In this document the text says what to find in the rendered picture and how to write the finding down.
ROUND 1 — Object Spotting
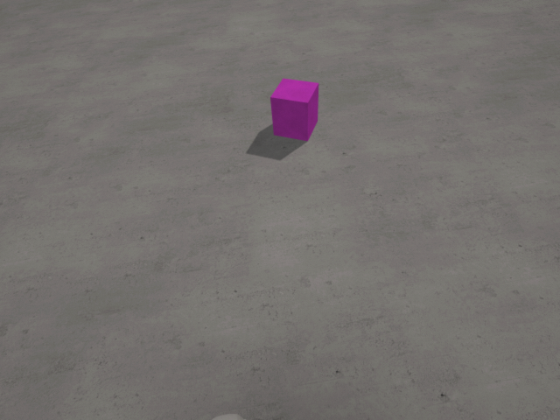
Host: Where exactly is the carton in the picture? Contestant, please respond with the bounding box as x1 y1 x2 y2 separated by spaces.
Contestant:
270 79 319 141

